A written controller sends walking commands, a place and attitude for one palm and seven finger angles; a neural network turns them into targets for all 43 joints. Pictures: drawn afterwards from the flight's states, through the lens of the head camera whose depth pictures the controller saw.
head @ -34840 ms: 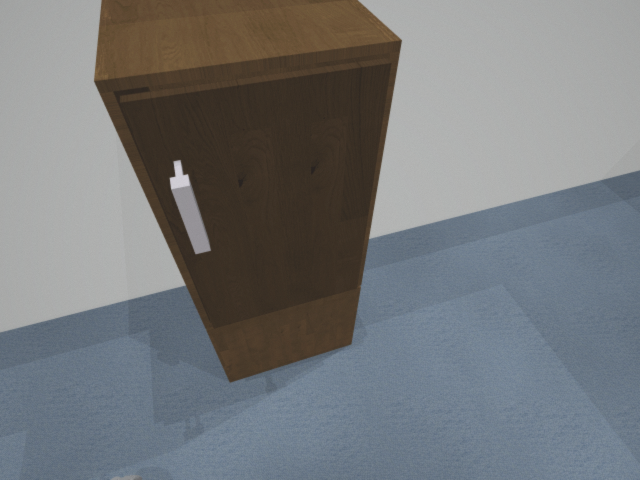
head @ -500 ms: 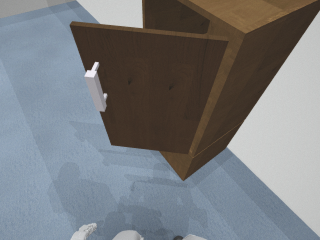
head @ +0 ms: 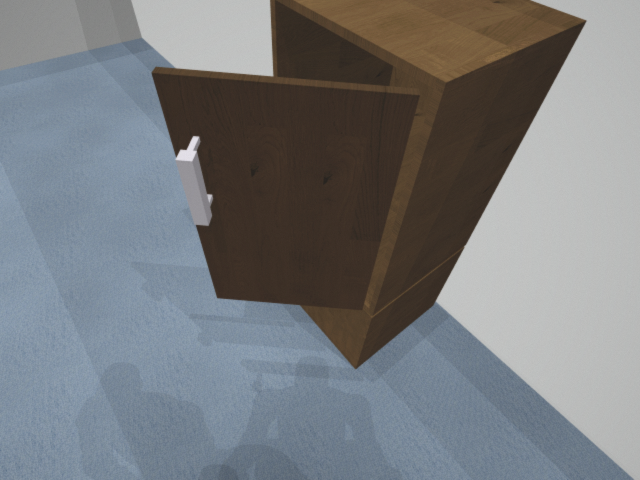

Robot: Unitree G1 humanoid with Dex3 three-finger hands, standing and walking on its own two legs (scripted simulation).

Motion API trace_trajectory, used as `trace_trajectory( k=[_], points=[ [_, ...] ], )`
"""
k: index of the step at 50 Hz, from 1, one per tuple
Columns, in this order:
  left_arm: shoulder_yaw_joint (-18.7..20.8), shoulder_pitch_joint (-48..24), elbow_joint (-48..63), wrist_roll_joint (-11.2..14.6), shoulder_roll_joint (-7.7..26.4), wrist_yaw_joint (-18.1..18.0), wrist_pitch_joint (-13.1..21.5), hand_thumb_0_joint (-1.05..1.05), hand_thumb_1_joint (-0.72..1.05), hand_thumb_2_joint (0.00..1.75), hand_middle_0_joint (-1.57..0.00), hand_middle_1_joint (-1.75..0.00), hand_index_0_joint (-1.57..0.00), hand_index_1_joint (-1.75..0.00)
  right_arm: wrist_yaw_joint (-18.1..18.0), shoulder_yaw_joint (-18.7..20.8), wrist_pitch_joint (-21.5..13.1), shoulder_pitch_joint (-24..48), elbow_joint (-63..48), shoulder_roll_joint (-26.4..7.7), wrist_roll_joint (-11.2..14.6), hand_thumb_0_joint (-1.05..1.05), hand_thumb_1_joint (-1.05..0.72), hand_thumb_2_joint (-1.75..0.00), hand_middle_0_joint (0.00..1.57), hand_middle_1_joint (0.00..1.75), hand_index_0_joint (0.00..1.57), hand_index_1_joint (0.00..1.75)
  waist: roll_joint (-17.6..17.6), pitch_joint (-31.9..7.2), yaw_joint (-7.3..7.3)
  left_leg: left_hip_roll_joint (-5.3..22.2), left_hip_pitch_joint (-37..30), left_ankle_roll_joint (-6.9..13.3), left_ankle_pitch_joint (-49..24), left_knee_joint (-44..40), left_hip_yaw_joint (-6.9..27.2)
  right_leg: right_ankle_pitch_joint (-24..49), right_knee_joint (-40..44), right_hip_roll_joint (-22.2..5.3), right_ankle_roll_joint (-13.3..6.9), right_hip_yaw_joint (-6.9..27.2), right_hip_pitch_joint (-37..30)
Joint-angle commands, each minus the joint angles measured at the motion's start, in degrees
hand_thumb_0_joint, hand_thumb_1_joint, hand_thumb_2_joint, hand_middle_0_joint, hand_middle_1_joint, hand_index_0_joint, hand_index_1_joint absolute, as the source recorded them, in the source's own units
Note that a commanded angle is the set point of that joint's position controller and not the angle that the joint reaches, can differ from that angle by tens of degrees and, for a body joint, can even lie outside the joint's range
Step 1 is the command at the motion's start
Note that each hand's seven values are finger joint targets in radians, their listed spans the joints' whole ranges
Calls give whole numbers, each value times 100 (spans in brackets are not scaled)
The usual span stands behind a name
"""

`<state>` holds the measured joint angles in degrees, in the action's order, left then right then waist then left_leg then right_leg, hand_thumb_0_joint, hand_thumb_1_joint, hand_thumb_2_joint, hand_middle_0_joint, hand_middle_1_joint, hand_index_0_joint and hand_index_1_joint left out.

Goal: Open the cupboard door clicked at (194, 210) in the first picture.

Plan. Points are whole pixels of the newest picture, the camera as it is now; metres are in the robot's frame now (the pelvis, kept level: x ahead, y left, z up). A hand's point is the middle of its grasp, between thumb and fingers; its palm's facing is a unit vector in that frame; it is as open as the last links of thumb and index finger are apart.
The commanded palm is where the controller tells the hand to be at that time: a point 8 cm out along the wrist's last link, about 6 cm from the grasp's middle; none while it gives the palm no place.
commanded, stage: come to a stop and stand still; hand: left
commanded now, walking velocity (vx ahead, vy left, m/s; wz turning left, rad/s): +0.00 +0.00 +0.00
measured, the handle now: (199, 181) +0.55 +0.22 +0.03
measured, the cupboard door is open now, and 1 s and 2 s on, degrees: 47 47 47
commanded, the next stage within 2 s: look again from close up in 0.64 s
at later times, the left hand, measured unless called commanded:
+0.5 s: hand out of the picture -0.02 +0.10 -0.18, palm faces +0.05 -0.99 -0.15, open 7.3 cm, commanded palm none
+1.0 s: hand out of the picture -0.02 +0.14 -0.20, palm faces +0.02 -0.99 -0.17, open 7.4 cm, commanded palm none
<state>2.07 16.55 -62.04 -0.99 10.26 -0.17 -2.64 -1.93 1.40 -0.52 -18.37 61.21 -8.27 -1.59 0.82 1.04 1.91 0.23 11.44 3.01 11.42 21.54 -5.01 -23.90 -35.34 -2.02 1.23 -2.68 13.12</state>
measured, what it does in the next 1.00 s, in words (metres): steps on the spot: right foot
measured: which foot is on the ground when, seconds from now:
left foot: down 0.00-1.00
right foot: up 0.00-0.04, down 0.06-1.00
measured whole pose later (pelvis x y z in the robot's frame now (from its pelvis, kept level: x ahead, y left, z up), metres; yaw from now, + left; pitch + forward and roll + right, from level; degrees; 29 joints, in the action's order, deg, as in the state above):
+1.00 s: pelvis -0.02 -0.02 -0.01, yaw -1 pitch -3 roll -1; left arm -0.4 18.3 -61.5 -1.0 8.7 -2.6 0.5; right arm -2.0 0.4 -0.8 -14.7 60.2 -9.0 -0.7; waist 0.9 1.1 0.2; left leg 0.9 14.4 1.8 15.8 33.0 -3.4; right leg -18.1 -30.1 0.1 -0.2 -2.8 9.0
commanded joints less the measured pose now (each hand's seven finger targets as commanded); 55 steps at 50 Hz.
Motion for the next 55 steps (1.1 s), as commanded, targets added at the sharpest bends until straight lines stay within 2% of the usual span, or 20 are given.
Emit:
trace_trajectory(
  k=[1,3,4,5,6,8,11,21,36,37,38,39,40,42,43,44,46,50,52,55],
  points=[
    [24,392,72,9,195,-91,250,0,90,90,-20,-30,-20,-30,-50,141,-32,-322,16,-683,81,0,-90,-90,20,30,20,30,-333,-240,-226,902,267,26,22,-252,934,1235,1649,-180,-77,103,-982],
    [38,408,-4,36,551,-156,298,0,90,90,-20,-30,-20,-30,-1,5,-39,-220,10,-299,108,0,-90,-90,20,30,20,30,476,88,-255,398,874,-293,585,258,338,1022,2032,-1083,-468,938,-1063],
    [31,312,8,41,662,-155,296,0,90,90,-20,-30,-20,-30,24,-26,-28,-262,52,-234,73,0,-90,-90,20,30,20,30,500,307,-183,319,719,-350,629,308,223,635,2112,-1295,-620,1056,-569],
    [10,222,5,43,588,-147,309,0,90,90,-20,-30,-20,-30,36,-31,-26,-323,128,-200,40,0,-90,-90,20,30,20,30,443,342,-128,306,391,-353,260,287,220,728,2015,-1159,-631,967,-217],
    [4,184,-46,60,480,-156,349,0,90,90,-20,-30,-20,-30,23,-32,7,-367,245,-187,17,0,-90,-90,20,30,20,30,774,459,-133,372,176,-362,27,334,233,967,2010,-901,-567,835,-19],
    [-75,175,-100,61,305,-171,332,0,90,90,-20,-30,-20,-30,8,-31,26,-511,388,-206,47,0,-90,-90,20,30,20,30,469,762,-98,476,22,-332,-382,195,342,1266,1898,-681,-429,550,186],
    [-96,317,-135,75,214,-193,339,0,90,90,-20,-30,-20,-30,-21,-44,9,-587,499,-235,64,0,-90,-90,20,30,20,30,42,676,-148,602,5,-309,-827,28,422,1834,1660,-498,-302,408,-116],
    [-81,542,-157,58,195,-231,377,0,90,90,-20,-30,-20,-30,-57,4,39,-344,468,-200,91,0,-90,-90,20,30,20,30,92,159,-150,599,-306,-359,-834,190,298,2718,1632,-539,-309,490,-406],
    [-82,728,-240,28,79,-241,373,0,90,90,-20,-30,-20,-30,-97,-4,41,-75,398,-225,90,0,-90,-90,20,30,20,30,-83,343,-172,635,-401,-352,-824,95,296,2609,1732,-481,-284,511,-283],
    [-61,1180,-366,-65,386,-467,576,0,90,90,-20,-30,-20,-30,-9,-19,-99,648,-101,-454,146,0,-90,-90,20,30,20,30,134,578,-453,504,405,-455,-435,1637,81,5779,1646,-898,140,1118,-165],
    [-30,1138,-247,-69,625,-458,653,0,90,90,-20,-30,-20,-30,19,-66,-42,620,-386,-276,145,0,-90,-90,20,30,20,30,475,481,-209,211,852,-364,704,1685,107,7874,1280,-1139,72,903,-839],
    [-53,1090,-101,-59,514,-426,633,0,90,90,-20,-30,-20,-30,-19,-35,-64,224,-331,-89,122,0,-90,-90,20,30,20,30,619,-7,-121,157,719,-198,930,1495,122,8333,897,-1149,-50,788,-1171],
    [-98,979,-64,-36,416,-412,604,0,90,90,-20,-30,-20,-30,-21,-20,-97,9,-296,-155,119,0,-90,-90,20,30,20,30,653,-443,-52,171,489,-199,726,1182,156,7679,684,-985,-371,533,-1274],
    [-114,737,119,16,380,-364,585,0,90,90,-20,-30,-20,-30,-15,0,-118,-183,-216,-327,123,0,-90,-90,20,30,20,30,457,-870,-5,250,-107,-189,-352,670,304,5758,478,-691,-433,507,-1176],
    [-128,648,185,14,312,-358,527,0,90,90,-20,-30,-20,-30,-22,8,-147,-262,-202,-437,104,0,-90,-90,20,30,20,30,-68,-798,-13,485,-293,-127,-1307,756,439,4450,482,-527,-412,424,-837],
    [-127,664,212,16,225,-346,470,0,90,90,-20,-30,-20,-30,-34,-5,-131,-166,-224,-544,87,0,-90,-90,20,30,20,30,-230,-566,-114,709,-238,-57,-1712,757,644,3003,697,-387,-386,409,-474],
    [-134,662,227,-21,219,-303,392,0,90,90,-20,-30,-20,-30,-36,-21,-103,54,-289,-564,76,0,-90,-90,20,30,20,30,-558,148,-195,708,177,-15,-1255,582,776,1711,934,-253,-387,436,-85],
    [-167,610,267,-26,291,-236,329,0,90,90,-20,-30,-20,-30,20,-29,-57,119,-434,-608,60,0,-90,-90,20,30,20,30,-397,774,-218,597,801,-12,574,-17,988,542,1168,-184,-373,484,224],
    [-168,569,343,-33,315,-210,300,0,90,90,-20,-30,-20,-30,47,1,-29,113,-490,-714,39,0,-90,-90,20,30,20,30,-251,853,-206,585,1009,-4,1520,-317,1135,170,1163,-145,-361,472,316],
    [-152,605,420,-47,323,-195,260,0,90,90,-20,-30,-20,-30,58,27,-37,67,-539,-840,23,0,-90,-90,20,30,20,30,-374,686,-241,724,1197,70,2076,-730,1399,292,906,-78,-309,248,94]
  ],
)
